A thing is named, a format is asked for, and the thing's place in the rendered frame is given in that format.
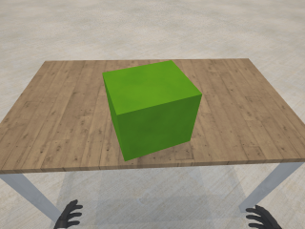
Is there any robot left hand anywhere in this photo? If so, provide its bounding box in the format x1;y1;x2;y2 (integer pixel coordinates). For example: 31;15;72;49
53;199;83;229

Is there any table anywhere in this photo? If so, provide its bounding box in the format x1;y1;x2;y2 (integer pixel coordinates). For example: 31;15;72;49
0;58;305;223

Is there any robot right hand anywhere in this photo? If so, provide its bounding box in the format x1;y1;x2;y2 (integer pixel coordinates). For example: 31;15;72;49
246;205;282;229

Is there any carton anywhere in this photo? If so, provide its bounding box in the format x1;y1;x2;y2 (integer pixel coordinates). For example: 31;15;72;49
102;60;202;161

